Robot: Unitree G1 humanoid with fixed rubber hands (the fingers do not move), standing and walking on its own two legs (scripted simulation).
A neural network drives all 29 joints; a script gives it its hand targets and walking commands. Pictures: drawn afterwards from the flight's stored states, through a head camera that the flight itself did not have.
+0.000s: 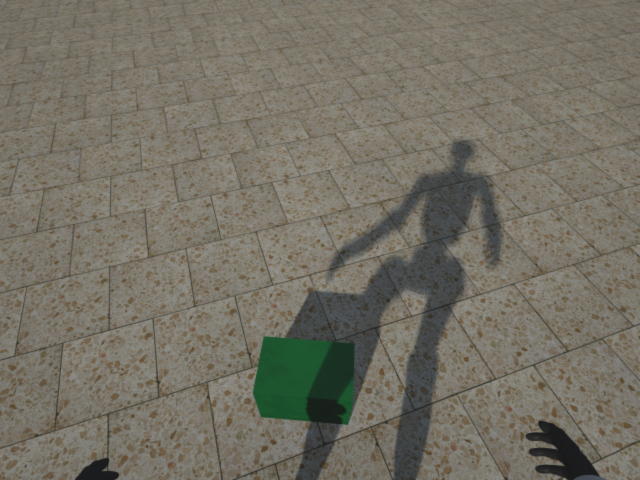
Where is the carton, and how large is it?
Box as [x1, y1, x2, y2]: [253, 336, 354, 424]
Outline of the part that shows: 264,336 253,389 253,394 261,416 347,424 352,404 354,343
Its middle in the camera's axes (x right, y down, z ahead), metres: -0.04 +0.41 +1.14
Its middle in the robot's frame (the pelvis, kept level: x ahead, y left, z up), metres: +0.49 +0.06 -0.66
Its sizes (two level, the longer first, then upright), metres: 0.267 0.165 0.209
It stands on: the floor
